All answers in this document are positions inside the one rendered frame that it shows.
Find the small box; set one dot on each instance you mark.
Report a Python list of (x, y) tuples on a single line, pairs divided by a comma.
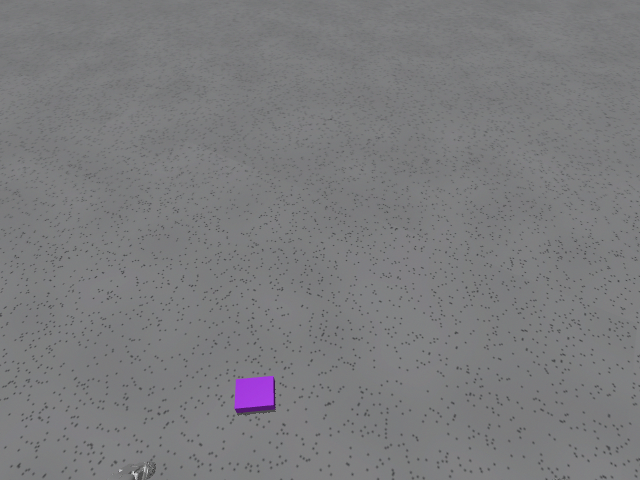
[(255, 394)]

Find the left robot hand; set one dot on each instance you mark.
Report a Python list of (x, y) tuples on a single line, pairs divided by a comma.
[(140, 471)]

